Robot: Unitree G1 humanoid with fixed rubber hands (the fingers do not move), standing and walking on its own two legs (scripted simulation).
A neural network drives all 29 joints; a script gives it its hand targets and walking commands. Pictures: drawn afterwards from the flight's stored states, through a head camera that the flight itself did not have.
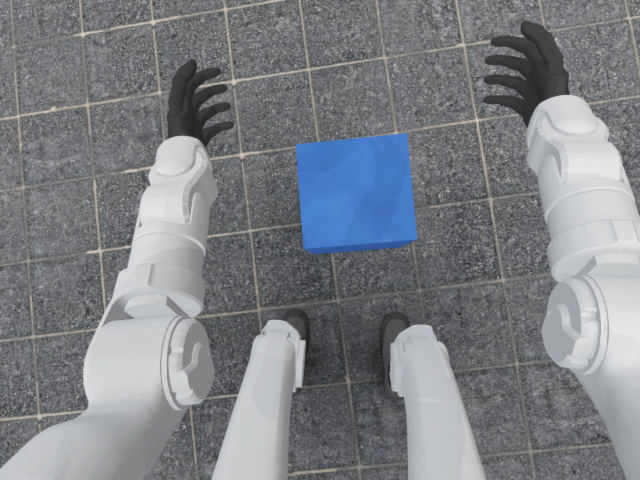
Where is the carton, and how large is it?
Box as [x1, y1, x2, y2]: [296, 133, 416, 253]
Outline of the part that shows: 406,133 296,144 303,248 313,253 325,253 398,247 416,239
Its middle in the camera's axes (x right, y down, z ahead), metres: +0.08 -0.09 +0.85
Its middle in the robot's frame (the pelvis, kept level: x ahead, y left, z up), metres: +0.49 +0.00 -0.51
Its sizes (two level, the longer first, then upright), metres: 0.210 0.200 0.250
